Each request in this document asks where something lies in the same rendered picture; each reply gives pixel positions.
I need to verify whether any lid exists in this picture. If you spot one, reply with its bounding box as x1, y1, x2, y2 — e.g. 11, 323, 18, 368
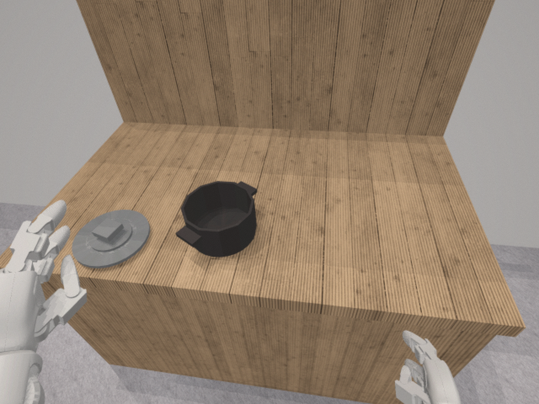
72, 210, 150, 268

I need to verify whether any robot left hand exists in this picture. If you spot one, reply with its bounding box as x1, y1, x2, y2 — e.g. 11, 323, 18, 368
0, 199, 87, 353

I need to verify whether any left robot forearm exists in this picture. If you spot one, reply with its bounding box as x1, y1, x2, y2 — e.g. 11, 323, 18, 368
0, 350, 45, 404

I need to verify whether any table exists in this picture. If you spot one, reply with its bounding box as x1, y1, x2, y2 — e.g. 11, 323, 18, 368
0, 0, 526, 404

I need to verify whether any robot right hand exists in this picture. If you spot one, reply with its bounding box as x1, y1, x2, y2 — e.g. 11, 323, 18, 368
395, 330, 461, 404

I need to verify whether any knob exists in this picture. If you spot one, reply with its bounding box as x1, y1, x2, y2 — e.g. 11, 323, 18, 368
92, 218, 124, 242

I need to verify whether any pot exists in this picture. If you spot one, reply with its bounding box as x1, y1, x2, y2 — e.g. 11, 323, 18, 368
176, 181, 258, 258

